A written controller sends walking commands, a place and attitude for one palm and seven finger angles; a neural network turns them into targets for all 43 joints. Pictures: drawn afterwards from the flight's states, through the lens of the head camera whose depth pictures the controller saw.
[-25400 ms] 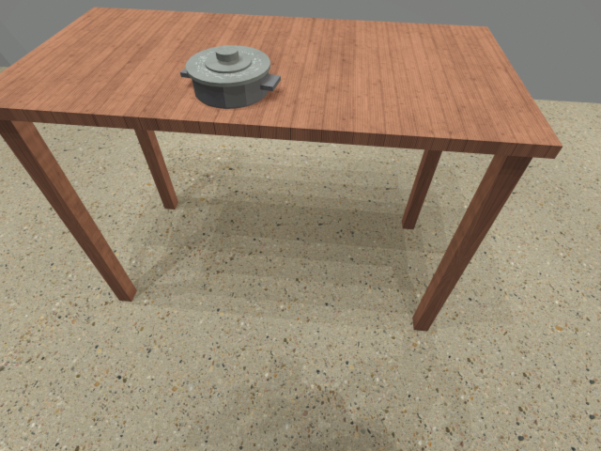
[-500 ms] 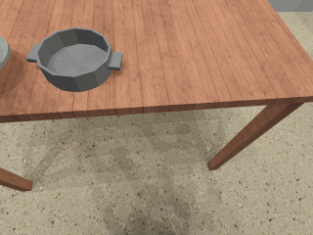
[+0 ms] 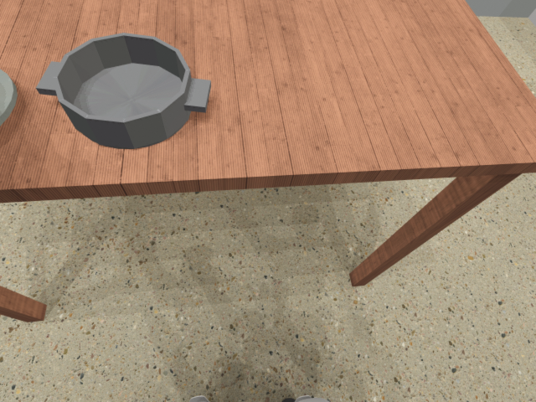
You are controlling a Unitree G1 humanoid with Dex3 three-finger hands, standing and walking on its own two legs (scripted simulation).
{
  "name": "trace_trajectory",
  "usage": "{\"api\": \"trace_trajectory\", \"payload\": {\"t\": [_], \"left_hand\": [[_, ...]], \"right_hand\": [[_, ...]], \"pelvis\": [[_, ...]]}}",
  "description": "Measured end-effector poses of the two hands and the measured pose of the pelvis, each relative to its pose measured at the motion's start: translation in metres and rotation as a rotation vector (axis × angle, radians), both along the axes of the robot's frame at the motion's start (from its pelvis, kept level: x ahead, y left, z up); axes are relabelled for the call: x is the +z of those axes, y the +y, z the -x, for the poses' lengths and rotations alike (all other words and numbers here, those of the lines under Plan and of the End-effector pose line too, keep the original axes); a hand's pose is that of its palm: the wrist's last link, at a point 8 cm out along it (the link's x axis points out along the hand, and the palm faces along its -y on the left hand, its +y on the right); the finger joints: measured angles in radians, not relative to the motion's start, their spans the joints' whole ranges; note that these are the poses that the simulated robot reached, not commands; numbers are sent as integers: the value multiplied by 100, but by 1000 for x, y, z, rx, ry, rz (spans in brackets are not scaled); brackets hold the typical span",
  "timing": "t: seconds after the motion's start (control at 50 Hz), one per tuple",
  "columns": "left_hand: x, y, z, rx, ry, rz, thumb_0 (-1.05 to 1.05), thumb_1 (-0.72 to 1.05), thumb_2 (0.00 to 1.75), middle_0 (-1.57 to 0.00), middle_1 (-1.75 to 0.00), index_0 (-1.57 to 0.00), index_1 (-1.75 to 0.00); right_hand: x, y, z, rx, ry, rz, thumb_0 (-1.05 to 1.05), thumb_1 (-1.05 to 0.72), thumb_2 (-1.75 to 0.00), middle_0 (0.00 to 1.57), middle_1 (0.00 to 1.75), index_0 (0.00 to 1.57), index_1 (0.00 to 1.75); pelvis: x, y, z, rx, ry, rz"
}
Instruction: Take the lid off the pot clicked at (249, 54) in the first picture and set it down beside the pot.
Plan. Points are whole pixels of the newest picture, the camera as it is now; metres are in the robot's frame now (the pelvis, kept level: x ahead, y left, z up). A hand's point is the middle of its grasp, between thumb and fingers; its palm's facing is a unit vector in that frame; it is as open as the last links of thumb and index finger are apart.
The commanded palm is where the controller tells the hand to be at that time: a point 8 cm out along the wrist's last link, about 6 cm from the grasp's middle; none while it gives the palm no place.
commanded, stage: open the fingers wide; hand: left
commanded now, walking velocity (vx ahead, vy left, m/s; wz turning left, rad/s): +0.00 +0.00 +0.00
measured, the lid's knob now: out of the picture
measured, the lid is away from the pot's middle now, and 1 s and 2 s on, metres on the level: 0.23 0.23 0.23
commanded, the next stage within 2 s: raise the empty hand in 1.16 s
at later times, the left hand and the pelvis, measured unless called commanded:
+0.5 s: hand out of the picture +0.45 +0.35 +0.17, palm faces -0.39 -0.16 -0.90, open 7.6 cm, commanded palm +0.49 +0.35 +0.24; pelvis -0.01 +0.00 +0.00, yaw +1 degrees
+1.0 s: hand out of the picture +0.47 +0.36 +0.17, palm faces -0.36 -0.16 -0.92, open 10.6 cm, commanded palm +0.50 +0.36 +0.24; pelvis -0.01 +0.01 +0.00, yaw +0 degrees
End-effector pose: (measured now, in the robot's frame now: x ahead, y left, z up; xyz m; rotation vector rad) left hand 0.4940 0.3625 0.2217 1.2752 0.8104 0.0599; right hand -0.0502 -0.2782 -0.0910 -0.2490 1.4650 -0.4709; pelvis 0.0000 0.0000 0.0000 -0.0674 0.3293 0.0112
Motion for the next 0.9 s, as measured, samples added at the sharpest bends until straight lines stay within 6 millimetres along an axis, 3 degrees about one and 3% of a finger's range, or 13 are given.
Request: {"api": "trace_trajectory", "payload": {"t": [0.16, 0.38, 0.5, 0.64, 0.9], "left_hand": [[-2, -8, 5, -98, -50, -71, 1, 26, 80, -57, -105, -61, -100], [0, -16, 30, -191, -67, -85, 1, 28, 77, -56, -104, -60, -100], [2, -13, 43, -187, -43, -103, 1, 29, 78, -55, -102, -59, -98], [11, -11, 47, -193, -74, -120, 1, 26, 78, -52, -97, -55, -95], [9, -8, 33, -195, -72, -114, 0, 6, 78, -46, -84, -47, -83]], "right_hand": [[-8, 7, -9, 7, -19, -48, 0, -90, -90, 21, 30, 20, 30], [-14, 3, -54, 53, -143, -60, 0, -90, -90, 21, 30, 20, 30], [-14, -4, -67, 86, -168, -52, 0, -90, -90, 21, 30, 20, 30], [-13, -8, -60, 89, -153, -32, 0, -90, -90, 21, 30, 20, 30], [-14, 3, -20, 22, -57, -35, 0, -90, -90, 21, 30, 20, 30]], "pelvis": [[0, 1, -1, -8, -4, -8], [1, -4, 6, 2, -47, -10], [0, -4, 14, 9, -62, -12], [0, -4, 20, 13, -65, -13], [-2, 4, 18, -2, -51, -10]]}}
